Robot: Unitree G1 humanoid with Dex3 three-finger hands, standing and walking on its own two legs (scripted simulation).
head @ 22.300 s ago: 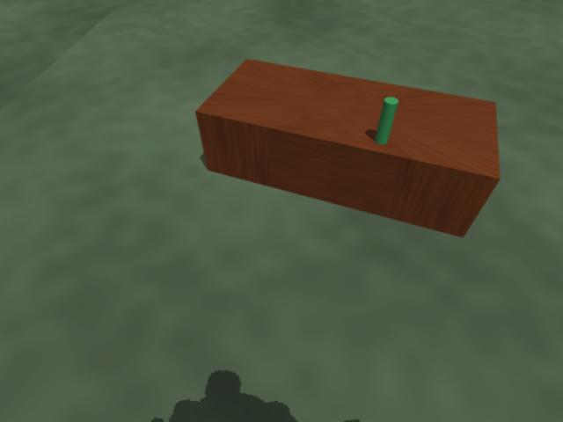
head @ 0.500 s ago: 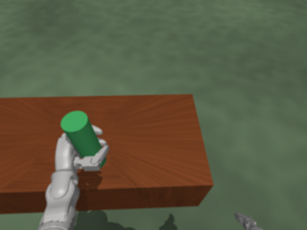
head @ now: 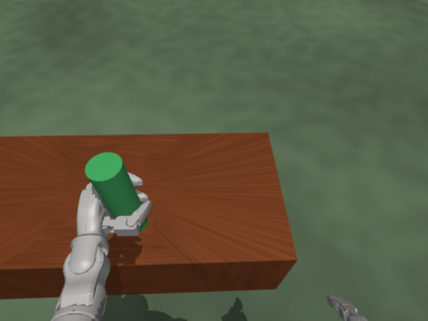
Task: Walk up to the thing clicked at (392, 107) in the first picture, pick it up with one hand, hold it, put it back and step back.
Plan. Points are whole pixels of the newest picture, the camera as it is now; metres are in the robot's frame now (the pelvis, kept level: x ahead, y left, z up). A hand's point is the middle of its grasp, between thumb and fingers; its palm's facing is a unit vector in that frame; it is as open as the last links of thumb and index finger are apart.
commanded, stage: hold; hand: left
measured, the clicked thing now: (121, 198) +0.33 +0.18 +0.07
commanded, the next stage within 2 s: crouch in 0.10 s
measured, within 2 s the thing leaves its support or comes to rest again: neither
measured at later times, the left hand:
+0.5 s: hand (131, 213) +0.34 +0.18 +0.00, palm faces +0.11 -0.99 +0.02, open 7.2 cm
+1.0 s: hand (142, 218) +0.40 +0.19 -0.14, palm faces +0.09 -1.00 +0.00, open 7.2 cm
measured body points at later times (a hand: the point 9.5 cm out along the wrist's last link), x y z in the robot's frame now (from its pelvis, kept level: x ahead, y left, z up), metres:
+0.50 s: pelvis -0.02 +0.00 -0.02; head +0.05 +0.02 +0.43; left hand +0.33 +0.23 +0.00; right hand +0.12 -0.25 -0.12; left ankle +0.04 +0.13 -0.71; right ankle -0.02 -0.13 -0.71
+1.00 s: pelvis -0.03 +0.00 -0.13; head +0.12 +0.03 +0.29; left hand +0.39 +0.25 -0.14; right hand +0.05 -0.25 -0.26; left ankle +0.04 +0.13 -0.71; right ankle -0.02 -0.13 -0.71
